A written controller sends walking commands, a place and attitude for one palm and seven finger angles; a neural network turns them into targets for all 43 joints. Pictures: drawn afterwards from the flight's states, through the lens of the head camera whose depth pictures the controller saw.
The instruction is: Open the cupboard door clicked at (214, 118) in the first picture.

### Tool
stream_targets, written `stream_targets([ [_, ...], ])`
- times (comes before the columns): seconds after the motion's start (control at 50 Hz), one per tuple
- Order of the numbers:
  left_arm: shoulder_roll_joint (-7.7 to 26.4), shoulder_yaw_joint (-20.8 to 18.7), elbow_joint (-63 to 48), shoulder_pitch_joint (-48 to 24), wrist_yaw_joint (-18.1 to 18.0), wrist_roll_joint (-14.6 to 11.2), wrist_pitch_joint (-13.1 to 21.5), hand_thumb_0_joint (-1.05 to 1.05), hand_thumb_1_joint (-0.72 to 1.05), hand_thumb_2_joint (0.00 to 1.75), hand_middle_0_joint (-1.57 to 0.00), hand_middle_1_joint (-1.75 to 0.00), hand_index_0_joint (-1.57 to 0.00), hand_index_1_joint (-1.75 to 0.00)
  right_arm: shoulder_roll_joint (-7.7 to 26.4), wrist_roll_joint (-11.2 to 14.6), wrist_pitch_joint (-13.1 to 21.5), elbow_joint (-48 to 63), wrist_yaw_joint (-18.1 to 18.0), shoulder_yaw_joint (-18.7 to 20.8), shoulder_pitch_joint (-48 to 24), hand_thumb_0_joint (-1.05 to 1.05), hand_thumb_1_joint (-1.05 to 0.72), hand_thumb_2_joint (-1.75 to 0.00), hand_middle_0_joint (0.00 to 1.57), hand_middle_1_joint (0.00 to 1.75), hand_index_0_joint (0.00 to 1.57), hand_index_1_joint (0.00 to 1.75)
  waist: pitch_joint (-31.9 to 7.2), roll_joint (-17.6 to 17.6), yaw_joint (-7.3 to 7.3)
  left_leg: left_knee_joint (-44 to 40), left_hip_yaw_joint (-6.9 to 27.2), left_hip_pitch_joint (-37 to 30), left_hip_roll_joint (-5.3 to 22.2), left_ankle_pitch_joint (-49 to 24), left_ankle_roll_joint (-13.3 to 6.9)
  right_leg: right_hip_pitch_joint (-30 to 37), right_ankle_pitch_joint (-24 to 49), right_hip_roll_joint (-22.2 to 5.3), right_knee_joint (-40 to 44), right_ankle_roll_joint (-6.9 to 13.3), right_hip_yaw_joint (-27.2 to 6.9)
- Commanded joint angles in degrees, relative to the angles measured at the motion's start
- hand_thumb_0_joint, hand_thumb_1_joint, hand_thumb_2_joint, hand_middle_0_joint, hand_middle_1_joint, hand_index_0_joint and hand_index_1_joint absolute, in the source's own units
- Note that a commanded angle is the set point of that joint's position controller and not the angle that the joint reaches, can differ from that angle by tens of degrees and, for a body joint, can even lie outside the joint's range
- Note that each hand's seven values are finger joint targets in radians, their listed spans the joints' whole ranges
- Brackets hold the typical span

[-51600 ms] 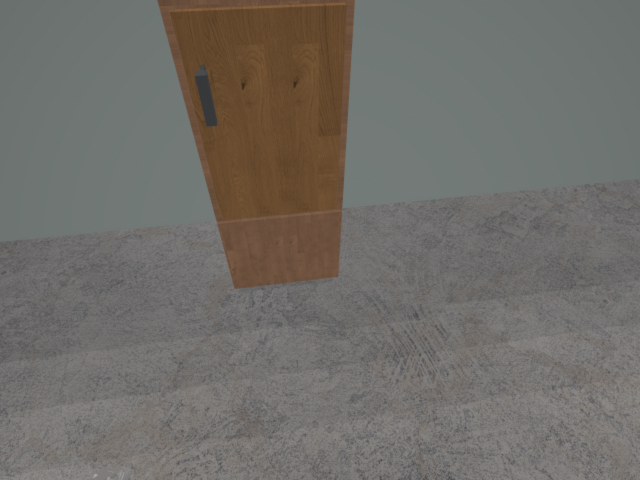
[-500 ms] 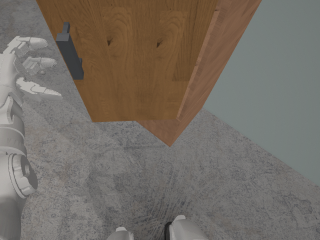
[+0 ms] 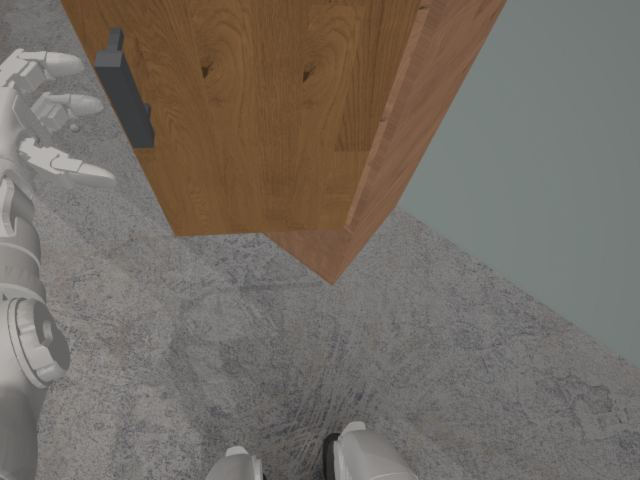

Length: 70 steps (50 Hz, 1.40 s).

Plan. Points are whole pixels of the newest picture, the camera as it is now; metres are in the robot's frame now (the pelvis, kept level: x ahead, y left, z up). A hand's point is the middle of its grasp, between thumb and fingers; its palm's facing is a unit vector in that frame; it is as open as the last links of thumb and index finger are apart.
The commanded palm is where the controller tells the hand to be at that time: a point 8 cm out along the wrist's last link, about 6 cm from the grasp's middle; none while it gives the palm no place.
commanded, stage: slide the fingers in behind the handle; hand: left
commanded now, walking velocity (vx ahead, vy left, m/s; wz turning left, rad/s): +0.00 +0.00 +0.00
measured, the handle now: (130, 91) +0.56 +0.18 +0.10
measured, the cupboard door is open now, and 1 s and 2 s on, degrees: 43 43 44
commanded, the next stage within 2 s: close the thumb around the handle in 1.44 s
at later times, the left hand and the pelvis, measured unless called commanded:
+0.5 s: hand (100, 131) +0.50 +0.21 +0.09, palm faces -0.02 -1.00 +0.01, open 14.0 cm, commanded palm +0.48 +0.25 +0.09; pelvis +0.00 +0.00 +0.00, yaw +0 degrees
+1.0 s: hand (139, 134) +0.50 +0.16 +0.09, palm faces +0.00 -1.00 -0.02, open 14.0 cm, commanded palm +0.48 +0.21 +0.09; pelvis +0.00 -0.01 +0.00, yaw +1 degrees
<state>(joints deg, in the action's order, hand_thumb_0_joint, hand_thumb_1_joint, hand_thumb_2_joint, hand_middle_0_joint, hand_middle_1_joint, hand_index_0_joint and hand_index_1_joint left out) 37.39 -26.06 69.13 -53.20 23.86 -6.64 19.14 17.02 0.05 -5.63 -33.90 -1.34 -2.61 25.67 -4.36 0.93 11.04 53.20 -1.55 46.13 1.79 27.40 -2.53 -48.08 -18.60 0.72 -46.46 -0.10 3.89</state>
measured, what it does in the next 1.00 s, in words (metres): stands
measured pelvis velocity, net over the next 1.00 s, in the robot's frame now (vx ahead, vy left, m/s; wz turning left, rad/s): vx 0.00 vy -0.01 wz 0.01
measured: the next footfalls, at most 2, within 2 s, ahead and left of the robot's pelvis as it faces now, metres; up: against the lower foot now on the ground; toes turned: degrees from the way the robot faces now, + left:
none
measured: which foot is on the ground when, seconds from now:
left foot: down 0.00-1.00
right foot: down 0.00-1.00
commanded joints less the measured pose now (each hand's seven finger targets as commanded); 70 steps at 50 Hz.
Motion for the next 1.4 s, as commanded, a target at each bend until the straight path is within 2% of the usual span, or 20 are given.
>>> stream_targets([
  [0.0, 15.52, -1.23, -12.21, -25.36, -1.61, -0.78, 2.81, 0.00, -0.50, 0.30, -0.30, -1.20, -0.30, -1.20, 10.35, -0.10, 0.84, 2.86, -0.70, 3.63, 9.13, 0.00, -0.90, -0.90, 0.20, 0.30, 0.20, 0.30, -25.19, 8.62, -0.24, -6.62, 4.36, -14.98, -0.17, -26.93, 1.24, 14.59, 16.52, 1.95, 2.51, 1.19, -1.72],
  [0.04, 17.51, -2.91, -13.84, -24.60, -2.34, -0.24, 3.45, 0.00, -0.50, 0.30, -0.30, -1.20, -0.30, -1.20, 10.35, -0.25, 0.96, 3.11, -0.65, 3.74, 9.38, 0.00, -0.90, -0.90, 0.20, 0.30, 0.20, 0.30, -27.11, 9.03, -1.17, -6.47, 4.54, -15.80, -0.11, -28.58, 1.39, 15.57, 17.64, 1.96, 2.05, 1.42, -1.75],
  [0.1, 14.20, -1.65, -17.43, -23.68, -2.88, -0.93, 5.10, 0.00, -0.50, 0.30, -0.30, -1.20, -0.30, -1.20, 9.76, -0.39, 1.07, 3.13, -0.18, 4.06, 9.22, 0.00, -0.90, -0.90, 0.20, 0.30, 0.20, 0.30, -30.31, 12.21, -1.49, -5.73, 4.91, -21.23, 0.41, -35.44, 2.31, 14.26, 19.67, 2.21, 1.66, 1.48, -1.50],
  [0.14, 11.12, 0.10, -16.51, -23.16, -2.83, -1.50, 5.08, 0.00, -0.50, 0.30, -0.30, -1.20, -0.30, -1.20, 9.66, -0.40, 1.01, 2.79, 0.14, 4.14, 8.92, 0.00, -0.90, -0.90, 0.20, 0.30, 0.20, 0.30, -28.50, 10.45, -0.76, -5.62, 4.91, -20.92, 0.54, -34.74, 2.25, 13.36, 19.07, 2.32, 2.02, 1.28, -1.35],
  [0.18, 11.07, -0.50, -13.94, -21.63, -2.74, -2.08, 4.39, 0.00, -0.50, 0.30, -0.30, -1.20, -0.30, -1.20, 9.84, -0.28, 0.95, 2.70, -0.02, 4.09, 9.07, 0.00, -0.90, -0.90, 0.20, 0.30, 0.20, 0.30, -26.10, 6.36, -0.63, -5.97, 4.51, -17.51, 0.29, -32.43, 1.48, 15.48, 19.80, 2.33, 2.17, 1.37, -1.38],
  [0.24, 11.29, -0.32, -11.43, -20.18, -2.82, -1.36, 2.70, 0.00, -0.50, 0.30, -0.30, -1.20, -0.30, -1.20, 9.77, 0.05, 0.71, 3.09, -0.14, 3.94, 8.44, 0.00, -0.90, -0.90, 0.20, 0.30, 0.20, 0.30, -23.53, 5.12, -1.03, -6.75, 3.70, -13.62, -0.21, -28.19, 1.11, 16.64, 19.26, 1.91, 2.37, 1.24, -1.69],
  [0.3, 11.83, -0.68, -14.17, -21.93, -3.77, -0.75, 3.54, 0.00, -0.50, 0.30, -0.30, -1.20, -0.30, -1.20, 9.55, -0.20, 1.00, 3.22, -0.08, 4.06, 8.48, 0.00, -0.90, -0.90, 0.20, 0.30, 0.20, 0.30, -25.46, 7.57, -1.54, -6.44, 3.91, -15.78, -0.24, -30.03, 1.37, 16.19, 19.73, 1.81, 1.89, 1.34, -1.80],
  [0.38, 6.15, 3.19, -18.31, -26.79, -4.81, -1.56, 5.89, 0.00, -0.50, 0.30, -0.30, -1.20, -0.30, -1.20, 8.86, -0.37, 1.70, 2.71, 0.10, 4.24, 8.17, 0.00, -0.90, -0.90, 0.20, 0.30, 0.20, 0.30, -27.20, 10.05, 0.07, -5.62, 5.00, -20.88, 0.17, -33.72, 2.06, 12.85, 19.11, 2.01, 1.55, 1.40, -1.40],
  [0.42, 6.18, 2.53, -18.00, -26.04, -5.17, -1.78, 6.31, 0.00, -0.50, 0.30, -0.30, -1.20, -0.30, -1.20, 9.01, -0.43, 1.82, 2.05, 0.30, 4.52, 8.20, 0.00, -0.90, -0.90, 0.20, 0.30, 0.20, 0.30, -29.23, 9.41, -0.29, -5.25, 5.33, -22.35, 0.39, -35.34, 2.53, 12.86, 19.37, 2.09, 1.45, 1.21, -1.30],
  [0.48, 6.83, 1.63, -13.42, -24.23, -5.83, -1.51, 5.07, 0.00, -0.50, 0.30, -0.30, -1.20, -0.30, -1.20, 9.17, -0.31, 1.81, 1.72, 0.12, 4.24, 8.34, 0.00, -0.90, -0.90, 0.20, 0.30, 0.20, 0.30, -25.76, 5.34, -0.21, -5.62, 4.84, -17.25, -0.09, -31.50, 1.73, 14.73, 19.29, 1.92, 1.45, 1.26, -1.40],
  [0.52, 6.05, 2.78, -12.01, -24.44, -6.33, -0.34, 4.11, 0.00, -0.50, 0.30, -0.30, -1.20, -0.30, -1.20, 8.93, -0.21, 1.84, 1.75, 0.30, 4.14, 7.95, 0.00, -0.90, -0.90, 0.20, 0.30, 0.20, 0.30, -23.94, 6.78, -0.19, -6.03, 4.32, -15.67, -0.40, -28.83, 1.57, 14.17, 18.30, 1.64, 1.71, 1.19, -1.56],
  [0.58, 8.52, 0.75, -15.61, -23.61, -7.43, 0.16, 4.86, 0.00, -0.50, 0.30, -0.30, -1.20, -0.30, -1.20, 8.89, -0.46, 1.92, 2.84, 0.32, 4.18, 8.07, 0.00, -0.90, -0.90, 0.20, 0.30, 0.20, 0.30, -27.95, 7.87, -1.68, -5.94, 4.29, -16.70, -0.55, -31.51, 1.61, 16.99, 20.60, 1.62, 0.97, 1.52, -1.80],
  [0.64, 4.90, 3.11, -18.01, -24.47, -7.92, -0.21, 6.17, 0.00, -0.50, 0.30, -0.30, -1.20, -0.30, -1.20, 8.38, -0.53, 2.14, 2.66, 0.82, 4.28, 7.61, 0.00, -0.90, -0.90, 0.20, 0.30, 0.20, 0.30, -29.19, 9.71, -1.46, -5.55, 4.79, -20.35, -0.04, -34.39, 2.34, 14.75, 20.19, 1.82, 1.07, 1.41, -1.51],
  [0.68, 2.39, 4.20, -17.45, -24.12, -8.08, -1.14, 6.34, 0.00, -0.50, 0.30, -0.30, -1.20, -0.30, -1.20, 8.39, -0.42, 2.34, 2.46, 0.91, 4.57, 8.03, 0.00, -0.90, -0.90, 0.20, 0.30, 0.20, 0.30, -27.96, 6.67, -0.58, -5.53, 5.13, -20.52, 0.16, -35.17, 2.16, 14.47, 20.35, 2.13, 1.33, 1.33, -1.12],
  [0.84, 2.94, 3.34, -15.27, -22.50, -10.33, 0.30, 5.51, 0.00, -0.50, 0.30, -0.30, -1.20, -0.30, -1.20, 8.27, -0.54, 2.42, 2.27, 1.11, 4.45, 7.71, 0.00, -0.90, -0.90, 0.20, 0.30, 0.20, 0.30, -25.88, 5.93, -1.74, -6.87, 3.66, -15.51, -0.84, -27.71, 1.51, 16.96, 19.03, 1.58, 1.81, 1.28, -1.83],
  [1.06, 0.73, 5.24, -12.61, -26.53, -12.08, 1.20, 6.97, 0.00, -0.50, 0.30, -0.30, -1.20, -0.30, -1.20, 8.18, -0.69, 3.80, 1.23, 0.99, 4.32, 7.69, 0.00, -0.90, -0.90, 0.20, 0.30, 0.20, 0.30, -24.78, 4.36, -0.25, -6.95, 3.58, -13.36, -1.28, -21.60, 1.26, 16.14, 15.76, 1.35, 2.09, 1.16, -2.40],
  [1.16, 3.77, 3.59, -10.88, -27.98, -12.32, 1.57, 6.34, 0.00, -0.50, 0.30, -0.30, -1.20, -0.30, -1.20, 8.57, -0.54, 4.13, 1.38, 0.60, 4.09, 7.85, 0.00, -0.90, -0.90, 0.20, 0.30, 0.20, 0.30, -24.59, 3.25, -0.12, -7.11, 3.10, -9.96, -1.76, -18.48, 0.80, 18.01, 14.84, 1.12, 2.32, 1.01, -3.13],
  [1.28, 3.34, 3.88, -12.89, -28.93, -11.67, 1.04, 7.45, 0.00, -0.50, 0.30, -0.30, -1.20, -0.30, -1.20, 8.65, -0.76, 4.56, 1.52, 0.53, 4.15, 8.37, 0.00, -0.90, -0.90, 0.20, 0.30, 0.20, 0.30, -27.95, 4.79, 0.07, -6.26, 3.72, -13.07, -1.52, -21.85, 0.86, 17.15, 16.50, 1.36, 1.61, 1.15, -2.84],
  [1.34, 3.90, 3.57, -11.16, -29.28, -11.54, 0.95, 6.52, 0.00, -0.50, 0.30, -0.30, -1.20, -0.30, -1.20, 8.80, -0.73, 4.40, 1.00, 0.51, 4.14, 8.37, 0.00, -0.90, -0.90, 0.20, 0.30, 0.20, 0.30, -26.22, 4.44, 0.45, -6.24, 3.34, -11.57, -1.42, -20.52, 0.85, 16.82, 15.96, 1.28, 2.08, 0.87, -3.09],
  [1.38, 5.31, 2.50, -12.47, -28.63, -11.55, 1.18, 6.62, 0.00, -0.50, 0.30, -0.30, -1.20, -0.30, -1.20, 8.85, -0.74, 4.27, 1.50, 0.50, 4.19, 8.78, 0.00, -0.90, -0.90, 0.20, 0.30, 0.20, 0.30, -28.00, 5.42, -0.48, -6.26, 3.43, -12.21, -1.60, -22.30, 0.85, 18.32, 17.51, 1.34, 1.53, 1.23, -2.97],
])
